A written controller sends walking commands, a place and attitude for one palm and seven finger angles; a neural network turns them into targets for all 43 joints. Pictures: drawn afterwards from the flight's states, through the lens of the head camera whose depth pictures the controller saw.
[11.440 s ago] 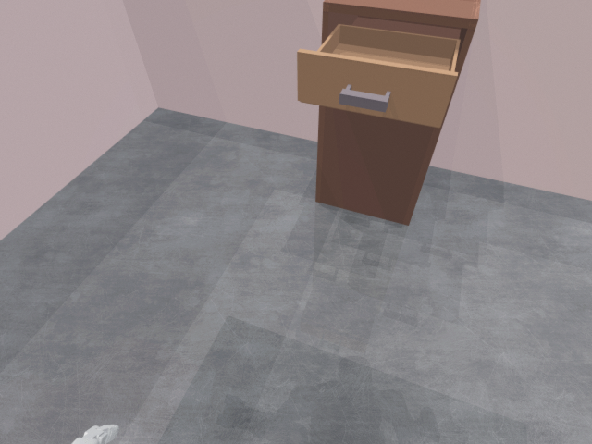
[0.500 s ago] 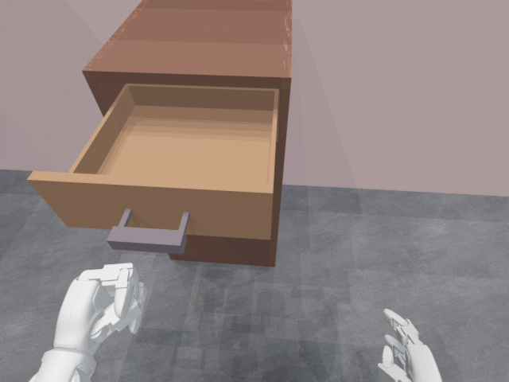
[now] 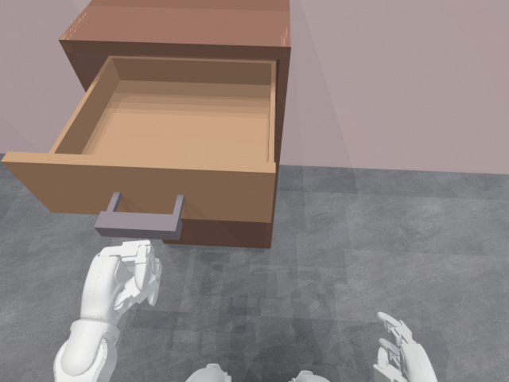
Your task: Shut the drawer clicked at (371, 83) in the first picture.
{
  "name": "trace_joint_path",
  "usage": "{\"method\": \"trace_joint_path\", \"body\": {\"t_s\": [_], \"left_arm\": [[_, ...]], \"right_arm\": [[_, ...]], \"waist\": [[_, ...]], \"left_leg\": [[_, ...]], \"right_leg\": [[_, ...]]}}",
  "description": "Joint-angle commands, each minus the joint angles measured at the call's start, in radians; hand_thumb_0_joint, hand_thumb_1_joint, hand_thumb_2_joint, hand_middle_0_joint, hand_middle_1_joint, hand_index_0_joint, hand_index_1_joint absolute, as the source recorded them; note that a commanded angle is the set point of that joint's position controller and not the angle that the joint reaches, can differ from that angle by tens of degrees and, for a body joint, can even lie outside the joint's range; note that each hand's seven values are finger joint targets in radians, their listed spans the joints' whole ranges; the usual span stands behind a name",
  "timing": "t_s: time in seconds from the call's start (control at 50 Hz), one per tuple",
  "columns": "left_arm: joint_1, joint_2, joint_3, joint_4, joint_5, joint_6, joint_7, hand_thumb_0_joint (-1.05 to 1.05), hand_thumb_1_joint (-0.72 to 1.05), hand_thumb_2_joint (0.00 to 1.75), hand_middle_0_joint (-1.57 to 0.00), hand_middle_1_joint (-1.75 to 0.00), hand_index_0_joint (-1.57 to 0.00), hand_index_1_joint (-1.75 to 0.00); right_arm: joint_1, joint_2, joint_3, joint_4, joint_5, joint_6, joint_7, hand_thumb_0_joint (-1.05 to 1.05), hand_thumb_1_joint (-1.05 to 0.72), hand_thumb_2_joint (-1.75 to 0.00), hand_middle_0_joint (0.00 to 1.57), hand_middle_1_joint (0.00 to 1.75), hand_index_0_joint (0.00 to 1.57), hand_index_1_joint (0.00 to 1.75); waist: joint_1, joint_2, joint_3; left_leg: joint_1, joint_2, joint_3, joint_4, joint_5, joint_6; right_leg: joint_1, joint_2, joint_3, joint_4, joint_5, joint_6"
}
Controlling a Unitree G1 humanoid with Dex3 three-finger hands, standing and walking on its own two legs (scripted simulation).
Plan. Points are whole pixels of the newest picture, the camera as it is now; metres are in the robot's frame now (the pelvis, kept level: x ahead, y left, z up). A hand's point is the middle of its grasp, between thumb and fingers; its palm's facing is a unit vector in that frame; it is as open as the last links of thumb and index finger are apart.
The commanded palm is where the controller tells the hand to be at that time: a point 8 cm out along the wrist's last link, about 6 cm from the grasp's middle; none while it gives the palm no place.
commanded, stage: bring the fist close to the handle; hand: left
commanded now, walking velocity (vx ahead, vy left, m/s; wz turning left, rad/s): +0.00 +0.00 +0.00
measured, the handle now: (144, 212) +0.36 +0.19 +0.06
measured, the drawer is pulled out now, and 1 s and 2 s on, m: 0.29 0.26 0.12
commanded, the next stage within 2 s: push the drawer shut in 0.30 s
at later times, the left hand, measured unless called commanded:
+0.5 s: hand (158, 278) +0.26 +0.15 +0.06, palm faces -0.03 -1.00 -0.05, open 3.3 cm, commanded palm +0.24 +0.21 +0.06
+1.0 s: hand (159, 247) +0.30 +0.16 +0.05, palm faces -0.04 -1.00 -0.05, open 2.8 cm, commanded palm +0.30 +0.21 +0.06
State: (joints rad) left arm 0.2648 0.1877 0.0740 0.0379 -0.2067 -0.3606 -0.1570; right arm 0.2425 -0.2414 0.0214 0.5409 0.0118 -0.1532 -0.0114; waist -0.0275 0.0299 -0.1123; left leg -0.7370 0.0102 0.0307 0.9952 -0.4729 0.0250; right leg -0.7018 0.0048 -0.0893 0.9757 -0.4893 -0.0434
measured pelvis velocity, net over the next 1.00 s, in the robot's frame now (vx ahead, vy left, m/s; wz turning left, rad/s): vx -0.01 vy -0.01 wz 0.02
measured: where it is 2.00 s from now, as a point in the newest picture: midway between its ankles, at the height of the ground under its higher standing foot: outside the picture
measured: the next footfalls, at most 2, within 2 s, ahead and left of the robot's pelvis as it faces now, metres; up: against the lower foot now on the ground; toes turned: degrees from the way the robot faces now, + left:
none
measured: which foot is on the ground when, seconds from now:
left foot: down 0.00-1.00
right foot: down 0.00-1.00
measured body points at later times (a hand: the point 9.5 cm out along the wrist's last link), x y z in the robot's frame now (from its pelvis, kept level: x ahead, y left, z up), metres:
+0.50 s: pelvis +0.00 -0.01 +0.00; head +0.05 -0.02 +0.45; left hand +0.25 +0.20 +0.06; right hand +0.16 -0.25 -0.09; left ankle +0.01 +0.10 -0.68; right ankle +0.00 -0.09 -0.68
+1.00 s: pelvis -0.01 -0.01 +0.00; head +0.05 -0.02 +0.45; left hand +0.30 +0.21 +0.06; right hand +0.14 -0.26 -0.10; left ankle +0.01 +0.10 -0.68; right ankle +0.00 -0.09 -0.68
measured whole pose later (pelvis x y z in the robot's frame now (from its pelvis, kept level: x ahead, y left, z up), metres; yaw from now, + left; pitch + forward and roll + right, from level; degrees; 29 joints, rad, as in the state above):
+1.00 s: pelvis -0.01 -0.01 +0.00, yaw +1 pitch +12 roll -1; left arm -0.07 0.24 0.13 0.36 -0.23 -0.38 -0.20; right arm 0.22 -0.26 0.03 0.61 0.03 -0.11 -0.04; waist -0.03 0.03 -0.09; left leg -0.76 0.01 0.01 0.99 -0.44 0.01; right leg -0.72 0.01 -0.11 0.97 -0.47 -0.06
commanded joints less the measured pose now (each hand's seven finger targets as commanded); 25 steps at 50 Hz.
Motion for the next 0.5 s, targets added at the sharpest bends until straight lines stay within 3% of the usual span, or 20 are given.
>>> {"method": "trace_joint_path", "body": {"t_s": [0.0, 0.06, 0.16, 0.18, 0.24, 0.32, 0.38, 0.42, 0.44, 0.46, 0.48], "left_arm": [[-0.075, 0.117, 0.071, -0.235, -0.014, -0.070, 0.004, 0.00, 0.90, 0.90, -1.40, -1.60, -1.40, -1.60], [-0.070, 0.095, 0.051, -0.238, -0.015, -0.068, 0.008, 0.00, 0.90, 0.90, -1.40, -1.60, -1.40, -1.60], [-0.077, 0.111, 0.059, -0.211, -0.018, -0.061, 0.002, 0.00, 0.90, 0.90, -1.40, -1.60, -1.40, -1.60], [-0.098, 0.110, 0.056, -0.223, -0.016, -0.065, 0.000, 0.00, 0.90, 0.90, -1.40, -1.60, -1.40, -1.60], [-0.116, 0.134, 0.076, -0.223, -0.019, -0.070, 0.004, 0.00, 0.90, 0.90, -1.40, -1.60, -1.40, -1.60], [-0.125, 0.116, 0.059, -0.227, -0.021, -0.072, 0.003, 0.00, 0.90, 0.90, -1.40, -1.60, -1.40, -1.60], [-0.083, 0.114, 0.061, -0.208, -0.021, -0.063, 0.005, 0.00, 0.90, 0.90, -1.40, -1.60, -1.40, -1.60], [-0.164, 0.115, 0.053, -0.181, -0.018, -0.059, 0.003, 0.00, 0.90, 0.90, -1.40, -1.60, -1.40, -1.60], [-0.207, 0.139, 0.073, -0.181, -0.017, -0.062, 0.007, 0.00, 0.90, 0.90, -1.40, -1.60, -1.40, -1.60], [-0.204, 0.146, 0.088, -0.168, -0.013, -0.064, 0.009, 0.00, 0.90, 0.90, -1.40, -1.60, -1.40, -1.60], [-0.230, 0.116, 0.056, -0.170, -0.014, -0.066, 0.005, 0.00, 0.90, 0.90, -1.40, -1.60, -1.40, -1.60]], "right_arm": [[-0.040, -0.130, -0.057, -0.165, 0.013, -0.036, -0.010, 0.00, -0.90, -0.90, 0.20, 0.30, 0.20, 0.30], [-0.041, -0.127, -0.057, -0.167, 0.013, -0.033, -0.011, 0.00, -0.90, -0.90, 0.20, 0.30, 0.20, 0.30], [-0.043, -0.133, -0.055, -0.168, 0.015, -0.025, -0.017, 0.00, -0.90, -0.90, 0.20, 0.30, 0.20, 0.30], [-0.044, -0.132, -0.056, -0.169, 0.017, -0.026, -0.017, 0.00, -0.90, -0.90, 0.20, 0.30, 0.20, 0.30], [-0.044, -0.134, -0.054, -0.166, 0.017, -0.025, -0.020, 0.00, -0.90, -0.90, 0.20, 0.30, 0.20, 0.30], [-0.043, -0.130, -0.053, -0.168, 0.018, -0.027, -0.019, 0.00, -0.90, -0.90, 0.20, 0.30, 0.20, 0.30], [-0.041, -0.129, -0.054, -0.174, 0.017, -0.024, -0.017, 0.00, -0.90, -0.90, 0.20, 0.30, 0.20, 0.30], [-0.043, -0.133, -0.050, -0.164, 0.019, -0.020, -0.020, 0.00, -0.90, -0.90, 0.20, 0.30, 0.20, 0.30], [-0.044, -0.136, -0.050, -0.153, 0.017, -0.020, -0.022, 0.00, -0.90, -0.90, 0.20, 0.30, 0.20, 0.30], [-0.044, -0.134, -0.053, -0.152, 0.017, -0.019, -0.023, 0.00, -0.90, -0.90, 0.20, 0.30, 0.20, 0.30], [-0.048, -0.131, -0.051, -0.154, 0.018, -0.021, -0.022, 0.00, -0.90, -0.90, 0.20, 0.30, 0.20, 0.30]], "waist": [[0.001, -0.011, -0.235], [-0.002, -0.014, -0.228], [-0.010, -0.037, -0.190], [-0.010, -0.014, -0.199], [-0.011, -0.020, -0.199], [-0.009, -0.001, -0.218], [-0.004, -0.027, -0.215], [-0.025, -0.032, -0.179], [-0.028, -0.028, -0.175], [-0.015, -0.022, -0.198], [-0.022, -0.007, -0.207]], "left_leg": [[0.145, -0.006, -0.053, -0.134, 0.295, -0.001], [0.146, -0.006, -0.056, -0.136, 0.275, 0.000], [0.112, -0.010, -0.053, -0.134, 0.225, 0.003], [0.124, -0.010, -0.053, -0.133, 0.230, 0.002], [0.119, -0.010, -0.055, -0.134, 0.210, 0.004], [0.132, -0.012, -0.053, -0.133, 0.236, 0.003], [0.123, -0.013, -0.048, -0.132, 0.235, 0.004], [0.106, -0.013, -0.050, -0.128, 0.204, 0.005], [0.100, -0.012, -0.051, -0.121, 0.202, 0.006], [0.106, -0.013, -0.049, -0.123, 0.210, 0.005], [0.117, -0.014, -0.046, -0.122, 0.217, 0.006]], "right_leg": [[0.131, 0.003, 0.051, -0.135, 0.317, 0.023], [0.121, 0.004, 0.049, -0.140, 0.293, 0.024], [0.113, 0.001, 0.062, -0.158, 0.252, 0.027], [0.107, 0.001, 0.060, -0.154, 0.253, 0.026], [0.110, 0.001, 0.065, -0.163, 0.223, 0.025], [0.124, -0.001, 0.066, -0.158, 0.261, 0.026], [0.134, -0.003, 0.071, -0.164, 0.269, 0.029], [0.106, -0.003, 0.076, -0.172, 0.236, 0.032], [0.103, -0.004, 0.082, -0.173, 0.231, 0.031], [0.113, -0.004, 0.082, -0.166, 0.237, 0.029], [0.113, -0.006, 0.082, -0.166, 0.250, 0.030]]}}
